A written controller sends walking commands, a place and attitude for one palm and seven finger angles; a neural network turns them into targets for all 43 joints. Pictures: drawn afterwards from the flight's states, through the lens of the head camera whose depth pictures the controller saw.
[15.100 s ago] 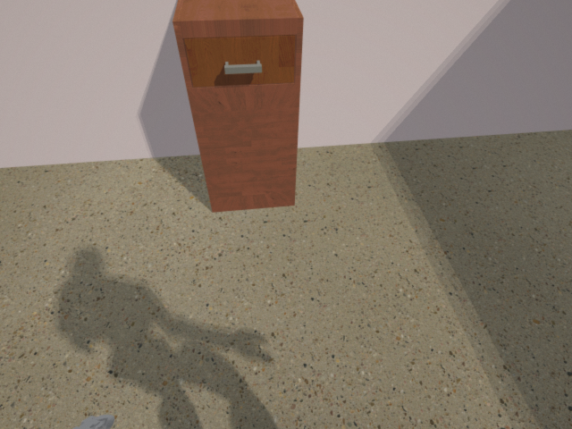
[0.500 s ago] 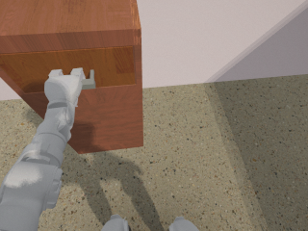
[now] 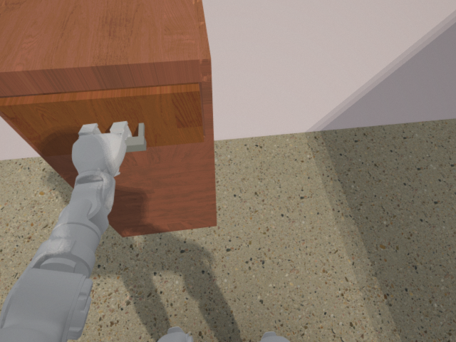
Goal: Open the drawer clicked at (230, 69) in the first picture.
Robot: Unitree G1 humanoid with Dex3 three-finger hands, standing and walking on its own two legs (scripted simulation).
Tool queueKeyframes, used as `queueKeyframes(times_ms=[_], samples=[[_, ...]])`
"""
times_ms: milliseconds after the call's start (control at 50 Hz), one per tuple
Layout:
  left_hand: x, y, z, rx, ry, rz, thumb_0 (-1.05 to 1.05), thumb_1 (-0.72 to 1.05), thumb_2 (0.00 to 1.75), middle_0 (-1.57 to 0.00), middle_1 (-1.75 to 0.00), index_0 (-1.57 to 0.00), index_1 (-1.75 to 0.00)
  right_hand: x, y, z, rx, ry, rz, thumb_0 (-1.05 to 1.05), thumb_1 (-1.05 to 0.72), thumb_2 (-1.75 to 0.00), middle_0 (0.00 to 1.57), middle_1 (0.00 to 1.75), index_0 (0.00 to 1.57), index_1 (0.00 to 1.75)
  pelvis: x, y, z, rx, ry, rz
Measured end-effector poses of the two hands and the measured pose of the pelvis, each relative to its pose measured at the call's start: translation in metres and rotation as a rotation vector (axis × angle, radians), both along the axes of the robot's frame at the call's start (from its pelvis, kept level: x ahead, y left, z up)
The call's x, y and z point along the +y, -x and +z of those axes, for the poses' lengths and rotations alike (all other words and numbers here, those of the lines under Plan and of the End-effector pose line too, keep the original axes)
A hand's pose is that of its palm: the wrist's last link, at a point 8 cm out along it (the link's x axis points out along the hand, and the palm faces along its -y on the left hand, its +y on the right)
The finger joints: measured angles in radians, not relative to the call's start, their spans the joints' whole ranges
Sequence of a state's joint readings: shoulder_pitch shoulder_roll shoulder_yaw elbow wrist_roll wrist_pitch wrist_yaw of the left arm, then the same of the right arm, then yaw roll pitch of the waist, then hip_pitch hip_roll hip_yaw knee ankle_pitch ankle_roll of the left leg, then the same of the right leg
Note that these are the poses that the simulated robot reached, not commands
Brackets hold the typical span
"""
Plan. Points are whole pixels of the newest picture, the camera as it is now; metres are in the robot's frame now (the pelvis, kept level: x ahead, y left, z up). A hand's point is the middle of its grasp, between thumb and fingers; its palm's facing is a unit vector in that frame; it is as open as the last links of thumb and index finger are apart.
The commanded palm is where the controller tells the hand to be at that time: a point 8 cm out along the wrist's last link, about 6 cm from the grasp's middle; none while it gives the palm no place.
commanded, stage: pull the drawer open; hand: left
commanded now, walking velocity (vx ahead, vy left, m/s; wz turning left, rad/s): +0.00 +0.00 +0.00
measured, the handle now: (114, 138) +0.51 +0.21 +0.01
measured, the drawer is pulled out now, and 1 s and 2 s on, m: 0.02 0.15 0.27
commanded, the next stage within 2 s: none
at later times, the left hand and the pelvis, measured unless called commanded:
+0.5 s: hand (109, 202) +0.37 +0.20 -0.01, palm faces -0.03 -0.05 -1.00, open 5.6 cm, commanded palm +0.34 +0.20 +0.04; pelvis +0.00 -0.01 +0.01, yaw +2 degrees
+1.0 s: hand (107, 229) +0.32 +0.20 -0.01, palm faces -0.01 -0.06 -1.00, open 5.6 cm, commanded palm +0.29 +0.20 +0.04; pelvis -0.01 -0.02 +0.01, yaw +2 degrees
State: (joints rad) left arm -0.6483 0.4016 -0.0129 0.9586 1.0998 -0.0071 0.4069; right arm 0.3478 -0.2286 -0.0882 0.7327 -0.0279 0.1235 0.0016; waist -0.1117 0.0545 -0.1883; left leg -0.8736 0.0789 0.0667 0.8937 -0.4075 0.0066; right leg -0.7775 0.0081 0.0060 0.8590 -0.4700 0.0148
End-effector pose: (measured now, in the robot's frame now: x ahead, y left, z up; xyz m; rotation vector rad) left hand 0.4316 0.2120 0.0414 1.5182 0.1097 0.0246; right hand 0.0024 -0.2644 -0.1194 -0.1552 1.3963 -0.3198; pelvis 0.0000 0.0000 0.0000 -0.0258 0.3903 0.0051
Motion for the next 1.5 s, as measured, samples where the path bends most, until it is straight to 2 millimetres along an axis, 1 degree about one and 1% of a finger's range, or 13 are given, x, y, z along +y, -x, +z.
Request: queueKeyframes(times_ms=[100, 320, 440, 560, 800, 920, 1020, 1320, 1500], samples=[[-0.001, 0.016, -0.001, -0.009, 0.004, -0.003, 0.0, 0.74, 0.79, -0.3, -1.35, -0.38, -1.32, 0.001, -0.018, 0.001, -0.038, -0.012, 0.014, 0.0, -0.9, -0.9, 0.2, 0.3, 0.2, 0.3, 0.0, -0.003, 0.003, -0.02, -0.003, 0.002], [-0.004, 0.05, -0.001, -0.017, 0.003, 0.0, 0.0, 0.73, 0.8, -0.3, -1.35, -0.38, -1.32, 0.001, -0.066, 0.004, -0.163, -0.023, 0.071, 0.0, -0.9, -0.9, 0.2, 0.29, 0.2, 0.3, -0.003, -0.002, 0.007, -0.063, -0.009, 0.013], [-0.006, 0.069, -0.001, -0.023, 0.001, 0.006, 0.0, 0.72, 0.81, -0.3, -1.35, -0.39, -1.32, 0.001, -0.083, 0.006, -0.213, -0.027, 0.104, 0.0, -0.9, -0.9, 0.2, 0.29, 0.2, 0.3, -0.006, 0.001, 0.008, -0.083, -0.013, 0.021], [-0.007, 0.082, -0.001, -0.023, -0.007, 0.013, 0.0, 0.72, 0.82, -0.31, -1.35, -0.39, -1.33, 0.0, -0.089, 0.006, -0.235, -0.029, 0.122, 0.0, -0.9, -0.9, 0.2, 0.29, 0.2, 0.3, -0.01, 0.005, 0.008, -0.099, -0.016, 0.027], [-0.009, 0.104, -0.001, -0.018, -0.001, 0.02, 0.01, 0.72, 0.81, -0.31, -1.35, -0.39, -1.33, -0.005, -0.084, 0.006, -0.254, -0.032, 0.115, 0.0, -0.9, -0.9, 0.2, 0.29, 0.2, 0.3, -0.015, 0.008, 0.009, -0.12, -0.023, 0.021], [-0.01, 0.119, -0.001, -0.03, 0.006, 0.022, 0.01, 0.72, 0.81, -0.3, -1.35, -0.4, -1.32, -0.006, -0.087, 0.007, -0.267, -0.032, 0.121, 0.0, -0.9, -0.9, 0.2, 0.29, 0.2, 0.3, -0.016, 0.008, 0.01, -0.13, -0.026, 0.018], [-0.012, 0.131, -0.002, -0.038, 0.005, 0.03, 0.01, 0.72, 0.82, -0.3, -1.35, -0.4, -1.33, -0.006, -0.096, 0.008, -0.293, -0.035, 0.138, 0.0, -0.9, -0.9, 0.2, 0.29, 0.2, 0.3, -0.016, 0.009, 0.01, -0.138, -0.027, 0.021], [-0.015, 0.16, -0.001, -0.033, 0.02, 0.05, 0.02, 0.72, 0.81, -0.29, -1.35, -0.41, -1.33, 0.004, -0.135, 0.02, -0.405, -0.053, 0.197, 0.01, -0.9, -0.9, 0.2, 0.29, 0.2, 0.3, -0.018, 0.007, 0.01, -0.161, -0.031, 0.023], [-0.017, 0.181, -0.001, -0.038, 0.023, 0.059, 0.02, 0.72, 0.82, -0.29, -1.35, -0.41, -1.34, 0.009, -0.15, 0.021, -0.432, -0.069, 0.233, 0.01, -0.9, -0.9, 0.2, 0.29, 0.2, 0.3, -0.02, 0.006, 0.009, -0.17, -0.034, 0.028]])
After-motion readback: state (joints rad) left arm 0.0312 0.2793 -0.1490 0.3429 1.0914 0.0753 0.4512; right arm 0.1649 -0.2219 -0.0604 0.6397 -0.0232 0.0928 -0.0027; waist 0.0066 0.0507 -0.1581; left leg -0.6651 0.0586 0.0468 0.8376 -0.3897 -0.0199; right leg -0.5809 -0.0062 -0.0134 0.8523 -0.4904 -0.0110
